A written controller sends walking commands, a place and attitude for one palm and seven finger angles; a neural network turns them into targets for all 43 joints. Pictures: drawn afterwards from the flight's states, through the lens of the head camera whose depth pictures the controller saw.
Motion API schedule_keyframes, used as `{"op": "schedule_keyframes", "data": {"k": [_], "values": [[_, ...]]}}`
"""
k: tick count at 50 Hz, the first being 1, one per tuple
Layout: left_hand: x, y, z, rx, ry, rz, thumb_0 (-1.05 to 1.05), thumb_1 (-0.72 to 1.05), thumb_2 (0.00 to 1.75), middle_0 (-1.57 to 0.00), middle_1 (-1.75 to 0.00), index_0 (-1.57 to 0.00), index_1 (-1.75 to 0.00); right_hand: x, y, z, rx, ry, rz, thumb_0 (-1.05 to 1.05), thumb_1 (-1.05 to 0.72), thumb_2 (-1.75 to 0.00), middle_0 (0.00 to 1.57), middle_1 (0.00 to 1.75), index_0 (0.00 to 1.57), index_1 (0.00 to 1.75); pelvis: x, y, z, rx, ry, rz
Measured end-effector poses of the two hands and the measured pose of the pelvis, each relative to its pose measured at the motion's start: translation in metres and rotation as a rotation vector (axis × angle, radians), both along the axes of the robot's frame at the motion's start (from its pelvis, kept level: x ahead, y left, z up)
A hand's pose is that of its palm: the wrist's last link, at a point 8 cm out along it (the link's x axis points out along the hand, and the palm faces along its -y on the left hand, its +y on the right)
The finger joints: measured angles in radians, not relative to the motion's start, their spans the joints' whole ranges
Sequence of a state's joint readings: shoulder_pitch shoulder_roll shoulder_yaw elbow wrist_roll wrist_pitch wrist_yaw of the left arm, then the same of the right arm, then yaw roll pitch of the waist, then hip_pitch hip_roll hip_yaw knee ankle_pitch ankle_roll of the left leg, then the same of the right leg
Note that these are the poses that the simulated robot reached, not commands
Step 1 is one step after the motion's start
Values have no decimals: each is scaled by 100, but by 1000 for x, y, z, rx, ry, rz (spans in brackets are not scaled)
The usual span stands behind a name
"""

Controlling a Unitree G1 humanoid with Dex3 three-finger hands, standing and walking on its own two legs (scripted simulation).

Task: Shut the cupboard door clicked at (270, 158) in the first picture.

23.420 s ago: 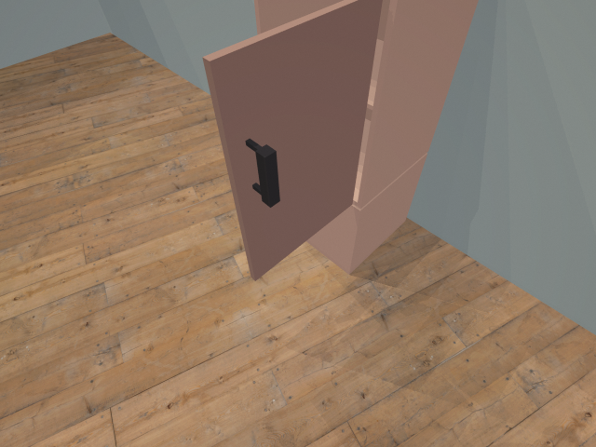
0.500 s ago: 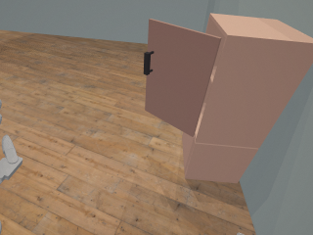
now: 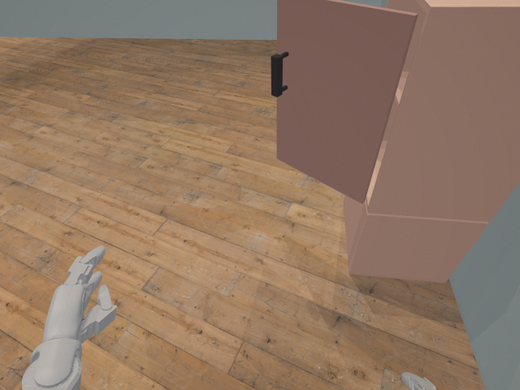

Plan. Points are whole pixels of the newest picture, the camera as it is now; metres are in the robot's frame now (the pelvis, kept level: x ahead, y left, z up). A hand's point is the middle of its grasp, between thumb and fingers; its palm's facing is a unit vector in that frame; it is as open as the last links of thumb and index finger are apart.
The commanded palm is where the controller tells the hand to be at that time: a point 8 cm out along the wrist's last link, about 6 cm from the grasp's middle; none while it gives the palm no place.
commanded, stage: let the arm hang, fingers relaxed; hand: left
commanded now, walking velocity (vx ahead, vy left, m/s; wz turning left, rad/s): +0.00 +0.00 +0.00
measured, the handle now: (281, 74) +1.01 -0.02 +0.05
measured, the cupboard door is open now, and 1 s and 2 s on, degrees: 55 55 55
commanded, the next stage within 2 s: look to check the result in 0.98 s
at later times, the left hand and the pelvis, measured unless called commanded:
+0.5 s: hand out of the picture -0.01 +0.20 -0.15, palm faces -0.03 -0.97 -0.23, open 7.3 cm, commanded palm none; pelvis +0.01 +0.01 +0.03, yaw -3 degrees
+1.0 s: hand out of the picture -0.01 +0.17 -0.15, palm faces -0.03 -0.99 -0.15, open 7.4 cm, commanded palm none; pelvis +0.01 +0.02 +0.03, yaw -4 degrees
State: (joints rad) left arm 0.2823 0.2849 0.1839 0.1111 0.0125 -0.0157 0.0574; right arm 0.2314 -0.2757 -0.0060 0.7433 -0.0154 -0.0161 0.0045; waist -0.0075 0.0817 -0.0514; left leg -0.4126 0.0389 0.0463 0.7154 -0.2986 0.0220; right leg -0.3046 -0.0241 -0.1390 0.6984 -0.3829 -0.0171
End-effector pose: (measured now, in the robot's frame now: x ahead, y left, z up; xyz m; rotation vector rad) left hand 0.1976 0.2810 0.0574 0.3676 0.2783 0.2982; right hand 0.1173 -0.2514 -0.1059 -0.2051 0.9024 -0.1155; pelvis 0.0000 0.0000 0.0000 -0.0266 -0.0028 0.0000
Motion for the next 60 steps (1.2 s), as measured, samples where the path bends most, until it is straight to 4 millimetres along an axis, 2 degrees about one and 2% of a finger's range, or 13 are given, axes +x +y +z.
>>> {"op": "schedule_keyframes", "data": {"k": [2, 4, 6, 7, 8, 12, 20, 28, 36, 45, 60], "values": [[-14, -18, -69, -110, 283, -12, 1, 91, 90, -19, -30, -20, -30, -2, 2, -4, -1, 40, -4, 1, -90, -90, 20, 30, 20, 30, 0, 2, 0, 12, -7, -7], [-44, -45, -123, -205, 535, -43, 1, 91, 90, -19, -30, -19, -30, -7, 6, -2, 0, 71, -16, 1, -90, -90, 20, 30, 20, 30, 0, 2, 4, 19, -12, -16], [-82, -72, -160, -291, 736, -72, 1, 91, 90, -19, -30, -20, -30, -18, 9, 3, -3, 113, -32, 1, -90, -90, 20, 30, 20, 30, 1, 0, 9, 23, -14, -23], [-98, -80, -170, -341, 791, -50, 0, 92, 90, -19, -30, -20, -30, -24, 10, 5, -6, 139, -40, 1, -90, -90, 20, 30, 20, 30, 2, 0, 11, 23, -14, -23], [-105, -78, -173, -374, 785, 6, -3, 97, 90, -20, -30, -21, -30, -31, 12, 6, -12, 172, -42, 1, -90, -90, 20, 30, 20, 30, 2, -2, 13, 20, -11, -18], [-128, -63, -178, -356, 853, 47, -7, 102, 90, -21, -30, -21, -30, -61, 17, 5, -15, 303, -61, 1, -90, -90, 20, 30, 20, 30, 4, -3, 21, 8, -7, -15], [-184, -36, -174, -291, 1064, 99, -2, 95, 90, -20, -30, -21, -30, -109, 27, -5, 24, 432, -148, 0, -91, -90, 20, 30, 20, 30, 9, 6, 27, 9, -20, -35], [-213, -31, -171, -286, 1148, 129, 0, 92, 90, -20, -30, -20, -30, -141, 46, -13, 68, 513, -180, 0, -91, -90, 20, 30, 19, 30, 9, 14, 28, 15, -33, -50], [-216, -46, -176, -325, 1161, 105, 1, 91, 90, -20, -30, -20, -30, -155, 64, -15, 100, 539, -203, 0, -90, -90, 20, 30, 19, 30, 9, 19, 28, 19, -32, -59], [-207, -58, -180, -355, 1141, 78, 1, 91, 90, -20, -30, -20, -30, -156, 73, -15, 110, 528, -219, 0, -90, -90, 20, 30, 19, 30, 10, 22, 28, 22, -27, -63], [-199, -41, -176, -313, 1130, 89, 1, 91, 90, -20, -30, -20, -30, -145, 61, -13, 85, 502, -223, 0, -90, -90, 20, 30, 19, 30, 12, 22, 28, 21, -29, -68]]}}
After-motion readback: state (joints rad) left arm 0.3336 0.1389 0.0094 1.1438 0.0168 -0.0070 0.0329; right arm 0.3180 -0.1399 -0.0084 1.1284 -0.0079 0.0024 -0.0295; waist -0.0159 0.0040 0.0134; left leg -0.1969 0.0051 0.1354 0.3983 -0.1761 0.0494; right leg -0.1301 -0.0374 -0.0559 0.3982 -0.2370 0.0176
